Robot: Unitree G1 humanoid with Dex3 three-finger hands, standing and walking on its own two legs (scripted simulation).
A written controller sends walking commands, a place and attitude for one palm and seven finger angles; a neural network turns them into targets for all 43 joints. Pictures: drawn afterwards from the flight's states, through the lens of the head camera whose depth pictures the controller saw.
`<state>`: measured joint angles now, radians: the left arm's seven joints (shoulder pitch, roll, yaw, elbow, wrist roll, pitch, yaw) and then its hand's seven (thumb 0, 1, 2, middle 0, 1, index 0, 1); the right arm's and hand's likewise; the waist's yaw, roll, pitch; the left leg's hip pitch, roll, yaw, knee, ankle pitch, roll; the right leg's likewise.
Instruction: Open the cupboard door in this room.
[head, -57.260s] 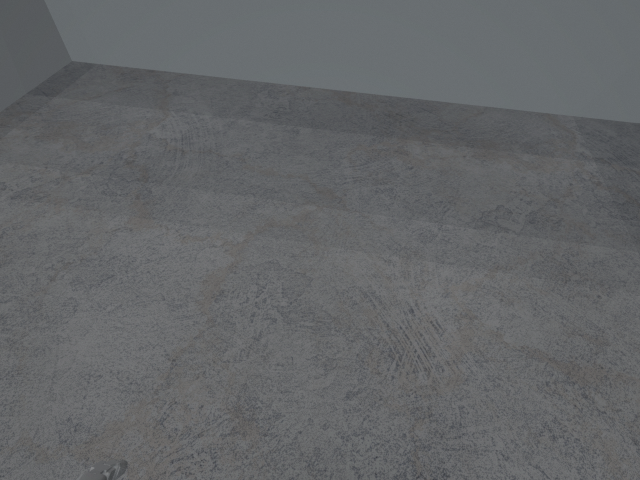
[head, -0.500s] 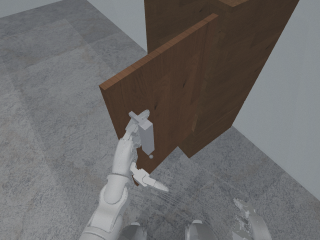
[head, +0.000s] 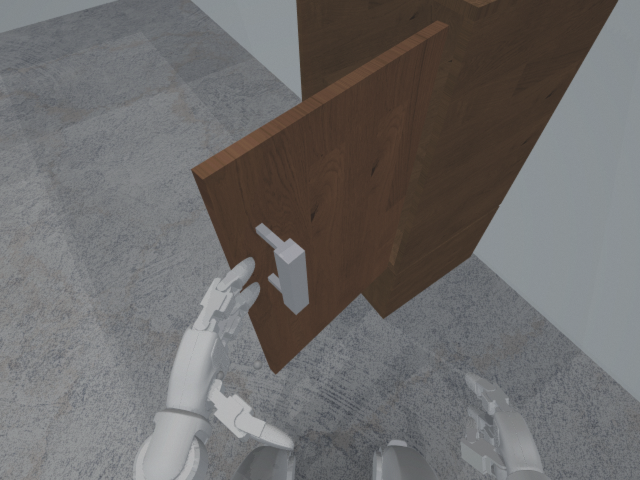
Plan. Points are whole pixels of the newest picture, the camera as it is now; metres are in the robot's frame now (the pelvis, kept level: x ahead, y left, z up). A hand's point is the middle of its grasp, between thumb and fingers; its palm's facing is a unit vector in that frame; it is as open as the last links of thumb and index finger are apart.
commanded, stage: slide the hand sideways off the handle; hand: left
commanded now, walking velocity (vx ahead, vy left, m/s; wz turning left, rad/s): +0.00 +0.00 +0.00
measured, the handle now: (281, 269) +0.36 +0.07 +0.05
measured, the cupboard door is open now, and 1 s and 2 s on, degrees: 100 100 100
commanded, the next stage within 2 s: draw the hand back to the body in 0.34 s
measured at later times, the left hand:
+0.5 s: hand (218, 398) +0.20 +0.12 +0.05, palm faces -0.11 -0.99 -0.03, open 16.3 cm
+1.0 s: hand (125, 379) +0.20 +0.18 +0.13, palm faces -0.01 -0.98 -0.17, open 16.0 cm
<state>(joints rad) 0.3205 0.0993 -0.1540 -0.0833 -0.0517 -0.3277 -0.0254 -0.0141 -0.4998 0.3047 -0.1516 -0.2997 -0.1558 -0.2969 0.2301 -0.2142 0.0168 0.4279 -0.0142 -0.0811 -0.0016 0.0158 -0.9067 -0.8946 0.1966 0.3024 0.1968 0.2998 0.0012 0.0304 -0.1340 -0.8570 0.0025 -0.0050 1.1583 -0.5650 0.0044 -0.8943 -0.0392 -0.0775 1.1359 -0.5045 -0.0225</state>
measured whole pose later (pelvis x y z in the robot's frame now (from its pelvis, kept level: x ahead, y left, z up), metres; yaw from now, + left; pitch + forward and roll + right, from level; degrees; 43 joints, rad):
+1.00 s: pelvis +0.01 +0.01 +0.03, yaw +0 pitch +7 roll -2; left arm 0.55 0.28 0.11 -0.37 -0.18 -0.16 -0.14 -0.01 -0.44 0.33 -0.15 -0.30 -0.16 -0.30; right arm 0.29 -0.23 0.04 0.44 0.03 -0.15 -0.08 0.02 -0.91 -0.89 0.20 0.30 0.20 0.30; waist 0.02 0.05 -0.12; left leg -0.59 0.02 -0.01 0.98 -0.51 0.01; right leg -0.61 -0.02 -0.09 0.92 -0.44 -0.01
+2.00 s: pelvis +0.03 +0.01 +0.09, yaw -2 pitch -5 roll -1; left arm 0.47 0.33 0.32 -0.39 -0.04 -0.08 0.11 0.01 0.88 0.90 -0.21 -0.30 -0.21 -0.30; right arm 0.20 -0.23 0.02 0.65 -0.01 -0.13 -0.08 0.02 -0.91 -0.89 0.20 0.30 0.20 0.30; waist 0.07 0.07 0.03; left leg -0.03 0.01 0.03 0.40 -0.27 0.01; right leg -0.08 0.00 -0.05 0.38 -0.21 -0.01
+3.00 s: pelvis -0.07 +0.03 +0.07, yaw -2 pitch -1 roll -1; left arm 0.50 0.38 0.43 -0.52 0.00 -0.23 0.17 0.01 0.89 0.90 -0.21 -0.30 -0.22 -0.30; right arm 0.21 -0.21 0.01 0.58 -0.01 -0.09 -0.08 0.02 -0.90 -0.89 0.20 0.30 0.20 0.30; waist 0.01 -0.01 0.05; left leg -0.40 -0.01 0.04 0.66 -0.29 0.05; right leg -0.42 -0.02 -0.03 0.56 -0.13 0.01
